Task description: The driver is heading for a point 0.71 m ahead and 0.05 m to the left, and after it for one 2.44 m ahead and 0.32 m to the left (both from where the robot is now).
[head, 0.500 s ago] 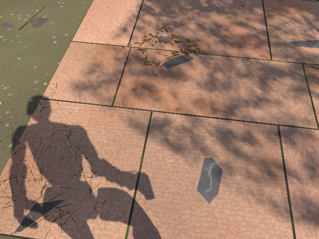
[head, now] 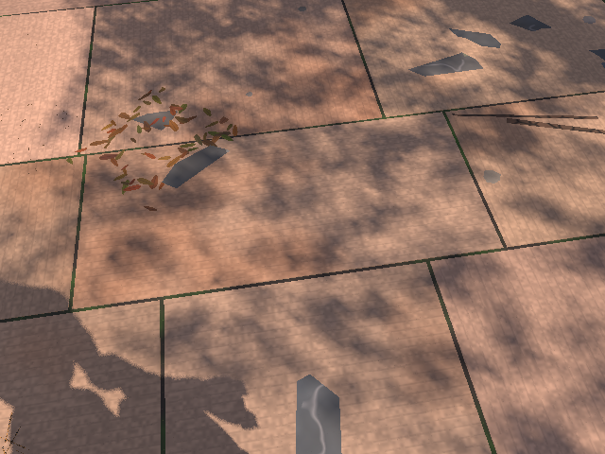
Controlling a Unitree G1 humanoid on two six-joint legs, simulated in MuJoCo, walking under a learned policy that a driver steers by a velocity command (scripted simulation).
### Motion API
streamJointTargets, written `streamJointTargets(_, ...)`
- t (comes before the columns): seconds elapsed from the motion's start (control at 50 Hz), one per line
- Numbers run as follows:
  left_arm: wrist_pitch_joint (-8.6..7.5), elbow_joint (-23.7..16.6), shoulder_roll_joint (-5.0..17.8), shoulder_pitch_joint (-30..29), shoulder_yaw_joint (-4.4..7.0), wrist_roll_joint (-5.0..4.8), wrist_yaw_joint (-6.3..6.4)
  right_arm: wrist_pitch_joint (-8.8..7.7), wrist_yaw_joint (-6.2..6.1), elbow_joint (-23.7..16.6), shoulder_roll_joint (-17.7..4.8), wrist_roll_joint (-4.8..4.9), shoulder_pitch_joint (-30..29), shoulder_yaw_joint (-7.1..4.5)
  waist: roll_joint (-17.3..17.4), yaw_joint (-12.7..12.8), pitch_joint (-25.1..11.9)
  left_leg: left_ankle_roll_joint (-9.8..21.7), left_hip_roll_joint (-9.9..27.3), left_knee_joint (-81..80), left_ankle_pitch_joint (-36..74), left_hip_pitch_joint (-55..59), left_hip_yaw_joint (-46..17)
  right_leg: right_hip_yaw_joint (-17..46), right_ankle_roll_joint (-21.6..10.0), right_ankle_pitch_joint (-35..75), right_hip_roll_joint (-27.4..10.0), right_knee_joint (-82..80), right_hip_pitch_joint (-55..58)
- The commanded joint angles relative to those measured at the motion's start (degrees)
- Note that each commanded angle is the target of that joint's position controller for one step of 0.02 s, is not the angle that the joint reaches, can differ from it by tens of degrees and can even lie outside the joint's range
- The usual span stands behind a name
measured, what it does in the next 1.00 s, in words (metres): walks ahead: left foot, then right foot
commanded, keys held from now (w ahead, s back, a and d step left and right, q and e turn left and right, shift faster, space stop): w+e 0.12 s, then w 0.56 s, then w+q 0.14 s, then q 0.18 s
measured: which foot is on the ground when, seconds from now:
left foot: up 0.00-0.38, down 0.40-0.90, up 0.92-1.00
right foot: down 0.00-0.42, up 0.44-0.88, down 0.90-1.00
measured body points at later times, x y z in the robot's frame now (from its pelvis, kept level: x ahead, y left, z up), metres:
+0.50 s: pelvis +0.31 +0.04 +0.00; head +0.33 +0.04 +0.45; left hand +0.40 +0.30 -0.12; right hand +0.43 -0.25 -0.09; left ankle +0.39 +0.12 -0.73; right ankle +0.14 -0.07 -0.64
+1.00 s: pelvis +0.55 -0.05 +0.00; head +0.60 -0.06 +0.45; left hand +0.80 +0.17 -0.07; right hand +0.55 -0.33 -0.13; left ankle +0.44 +0.11 -0.65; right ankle +0.63 -0.17 -0.73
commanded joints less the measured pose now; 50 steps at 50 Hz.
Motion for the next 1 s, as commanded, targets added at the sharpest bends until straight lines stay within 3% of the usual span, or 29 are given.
streamJointTargets(0.02,-1.08,-3.94,5.47,3.04,1.27,0.65,0.59,-2.08,-0.12,-5.68,-7.42,-1.02,-2.02,-1.80,-0.92,0.25,-8.59,1.04,4.59,-2.00,6.70,-19.39,-5.46,24.54,-11.54,11.32,-15.15,-18.46,21.52)
streamJointTargets(0.1,-1.40,-4.06,8.16,4.76,1.84,0.15,1.87,0.26,-0.27,-7.60,-4.88,-2.35,-4.15,-1.49,-0.87,-0.83,-5.79,-2.56,3.72,-13.02,12.75,-17.32,-3.42,18.61,-11.63,19.70,-12.48,-21.18,13.51)
streamJointTargets(0.2,-0.94,-2.72,7.75,9.05,1.60,0.01,2.95,-0.15,0.64,-10.04,-2.29,-1.81,-13.55,-0.15,-4.65,3.51,-3.94,-3.06,0.16,-35.09,32.06,-12.68,-1.26,12.80,-7.11,13.43,-8.53,-20.84,11.33)
streamJointTargets(0.24,-1.05,-1.50,7.84,11.31,1.51,-0.02,2.79,-0.50,1.16,-11.02,-2.78,-1.25,-16.26,-0.10,-5.35,4.94,-2.96,-2.30,-0.38,-38.18,34.59,-11.66,-1.42,14.48,-6.78,10.08,-10.13,-20.65,12.79)
streamJointTargets(0.3,-0.75,-0.23,7.86,13.28,1.48,-0.05,2.93,-1.16,1.86,-12.36,-4.69,-1.19,-18.30,-0.52,-5.54,5.31,-1.92,0.01,-0.48,-41.69,29.58,-15.08,-2.33,17.95,-6.46,11.69,-13.66,-16.88,20.87)
streamJointTargets(0.34,-0.21,0.15,8.53,13.12,1.70,0.13,3.26,-1.54,2.15,-12.35,-5.67,-1.19,-16.70,-0.86,-6.65,4.08,-1.91,1.75,-0.90,-42.70,24.47,-14.24,-1.94,19.39,-5.65,17.02,-15.44,-14.47,24.74)
streamJointTargets(0.36,0.06,-0.01,8.83,12.21,1.77,0.21,3.33,-1.70,2.11,-11.78,-6.45,-1.21,-13.97,-1.25,-7.35,2.44,-3.03,2.84,-1.94,-43.44,22.12,-10.58,-0.79,19.01,-4.92,24.20,-15.05,-11.68,25.51)
streamJointTargets(0.38,0.29,-0.39,8.39,11.01,1.52,0.32,3.31,-1.82,1.89,-10.12,-7.83,-1.40,-8.10,-2.08,-6.98,-0.73,-6.56,4.45,-3.38,-44.99,23.06,-2.28,0.79,17.07,-3.77,33.44,-12.59,-5.40,25.14)
streamJointTargets(0.4,0.32,-1.43,6.86,9.89,0.70,0.79,3.15,-1.88,1.65,-8.50,-9.98,-2.07,0.69,-2.83,-5.34,-4.79,-14.03,7.60,1.33,-42.27,25.82,12.44,-3.40,14.71,-2.07,31.85,-9.68,6.33,19.25)
streamJointTargets(0.42,-0.26,-1.94,3.22,15.99,-0.46,0.78,3.05,-1.61,1.42,-7.24,-14.32,-2.76,9.46,-4.06,6.01,-4.85,-23.50,15.45,13.59,-41.85,21.66,35.03,-23.20,10.33,2.09,12.84,-1.96,27.32,0.25)
streamJointTargets(0.44,-0.97,-1.14,2.45,19.13,-1.11,-0.29,2.84,-1.03,2.03,-4.91,-12.25,-1.37,12.80,-3.73,17.79,-4.66,-26.49,19.80,20.17,-51.01,9.11,42.36,-43.26,11.01,3.86,-21.27,2.47,39.77,-13.35)
streamJointTargets(0.46,-1.41,-1.80,7.45,14.02,-0.08,-1.23,2.63,-0.74,1.98,-5.53,-8.38,-0.12,9.73,-2.54,10.45,-5.58,-17.47,17.02,18.80,-53.17,-0.64,36.59,-40.38,13.26,3.35,-19.52,-1.27,44.40,-19.92)
streamJointTargets(0.48,-1.63,-3.39,8.09,8.03,-0.09,-1.19,2.49,-0.16,1.68,-6.55,-6.66,-0.53,5.48,-1.91,5.13,-5.02,-10.77,14.65,16.59,-54.22,0.44,28.09,-32.09,10.49,3.05,-14.40,-4.32,43.35,-20.64)
streamJointTargets(0.5,-1.80,-4.27,7.39,4.76,-0.14,-0.17,2.45,0.14,1.72,-6.80,-5.74,-1.27,2.29,-1.39,1.81,-3.25,-5.60,13.81,14.15,-56.19,6.44,19.38,-26.34,8.52,3.07,-10.48,-6.68,39.11,-19.23)
streamJointTargets(0.52,-1.65,-4.29,6.98,4.63,0.17,0.62,2.50,-0.01,1.75,-7.04,-4.50,-1.83,0.65,-0.89,2.19,-1.53,-4.45,13.13,12.17,-57.45,11.73,14.82,-22.67,8.32,3.12,-7.78,-8.70,35.19,-16.42)
streamJointTargets(0.56,-1.08,-3.57,4.84,7.21,-0.10,0.48,2.43,-0.25,1.84,-6.54,-4.40,-1.85,0.38,-0.75,4.47,0.25,-4.74,13.22,9.83,-59.66,18.46,10.73,-17.76,7.18,3.70,-6.02,-9.94,31.30,-12.32)
streamJointTargets(0.6,-0.78,-4.18,3.60,6.03,-0.50,0.73,2.61,-0.53,1.60,-5.61,-6.05,-1.40,1.39,-1.12,4.41,0.46,-4.28,14.03,9.62,-61.19,24.94,9.69,-13.98,5.94,4.78,-3.71,-10.60,26.82,-13.33)
streamJointTargets(0.64,-0.92,-5.44,3.00,2.22,-0.87,1.02,2.68,-0.25,1.12,-4.84,-7.44,-1.12,2.61,-1.50,3.32,-0.40,-3.76,13.84,9.16,-62.09,29.13,10.35,-10.89,5.15,5.75,2.00,-10.99,20.01,-14.87)
streamJointTargets(0.72,-1.66,-7.44,1.42,-5.94,-1.55,0.84,2.03,0.73,0.62,-3.08,-8.05,-0.18,6.75,-1.47,2.92,-3.35,-2.52,11.33,6.30,-61.64,30.04,10.49,-6.31,3.28,6.16,13.94,-8.73,5.00,-10.98)
streamJointTargets(0.78,-2.28,-9.02,1.76,-10.97,-1.53,0.28,1.17,1.64,0.43,-1.69,-8.58,0.15,10.30,-1.53,3.32,-4.98,-1.28,11.29,7.70,-59.53,28.14,12.99,-8.41,3.10,6.40,15.11,-6.73,-0.81,-9.53)
streamJointTargets(0.82,-2.92,-9.94,2.72,-12.84,-1.25,0.11,0.53,2.34,0.11,-1.29,-8.89,0.27,11.14,-1.66,3.93,-4.70,-1.01,10.74,9.21,-56.93,27.65,15.80,-10.91,3.73,5.79,12.37,-5.91,-3.93,-8.74)
streamJointTargets(0.86,-3.62,-9.40,4.62,-10.03,-0.45,0.74,0.41,3.20,-0.44,-1.18,-9.66,0.01,10.33,-2.00,5.37,-2.26,-2.35,8.70,8.93,-51.02,35.58,17.90,-12.21,3.64,4.46,9.86,-4.41,-7.38,-3.48)
streamJointTargets(0.88,-3.95,-7.89,6.11,-4.69,0.35,1.32,0.69,3.47,-0.63,-1.63,-9.62,0.02,9.10,-1.95,5.44,0.82,-5.60,6.91,6.56,-44.80,42.77,17.08,-10.90,2.40,2.96,13.07,-3.39,-10.25,4.83)
streamJointTargets(0.9,-4.24,-6.64,9.03,1.96,1.32,2.40,1.20,3.26,-0.67,-2.93,-8.27,-0.38,8.16,-1.48,4.35,3.80,-11.74,4.36,2.96,-34.83,40.83,11.25,-8.98,4.60,0.59,23.95,-7.38,-8.31,18.15)
streamJointTargets(0.92,-3.78,-6.23,14.01,10.50,2.41,3.83,2.05,2.64,-0.69,-5.66,-4.13,-1.82,8.17,-0.17,-5.58,6.27,-21.33,0.58,-3.18,-14.79,18.48,-5.56,-5.09,16.83,-4.88,45.58,-21.89,-2.09,38.76)
streamJointTargets(0.94,-2.49,-6.40,13.68,10.78,2.05,3.11,1.77,2.11,-0.37,-5.27,-1.68,-0.95,17.68,0.88,-18.26,3.23,-32.44,-1.34,-6.72,-1.18,-17.17,-17.10,-6.95,32.37,-12.99,49.32,-33.07,-2.68,49.58)
streamJointTargets(0.96,-1.30,-7.27,9.27,9.19,1.18,2.46,2.01,2.67,-0.48,-4.36,-8.03,0.39,14.99,-0.93,-10.81,4.61,-29.13,-2.07,-3.18,3.73,-13.96,-19.67,-9.09,29.06,-11.35,40.64,-29.44,-5.32,43.63)
streamJointTargets(0.98,-0.75,-7.26,6.87,5.90,0.37,1.72,2.38,3.43,-0.69,-5.75,-8.68,0.86,9.86,-1.46,-8.54,3.96,-20.41,-2.68,-1.38,4.12,-10.31,-23.06,-6.20,21.42,-9.34,37.77,-26.77,-6.90,36.31)
streamJointTargets(1.0,-0.43,-6.73,5.48,2.60,-0.17,1.41,2.49,4.46,-1.02,-5.84,-7.72,0.32,8.31,-1.56,-5.74,2.23,-15.22,-3.45,0.54,2.34,-6.96,-22.05,-4.77,16.89,-8.17,35.16,-24.05,-9.34,28.07)
Keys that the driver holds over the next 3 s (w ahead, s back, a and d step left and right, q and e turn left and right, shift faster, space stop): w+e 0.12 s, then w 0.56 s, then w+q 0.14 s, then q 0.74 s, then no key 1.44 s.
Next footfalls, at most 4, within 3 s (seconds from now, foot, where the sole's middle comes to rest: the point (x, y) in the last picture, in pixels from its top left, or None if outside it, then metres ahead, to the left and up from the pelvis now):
0.40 left None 0.43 0.11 -0.76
0.90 right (396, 346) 0.67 -0.17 -0.76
1.34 left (278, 346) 0.68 0.10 -0.76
1.80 right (377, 320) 0.74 -0.13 -0.76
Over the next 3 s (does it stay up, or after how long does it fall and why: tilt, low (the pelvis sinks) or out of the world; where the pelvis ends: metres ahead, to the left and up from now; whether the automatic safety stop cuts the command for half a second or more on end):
stays up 0.68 -0.04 0.01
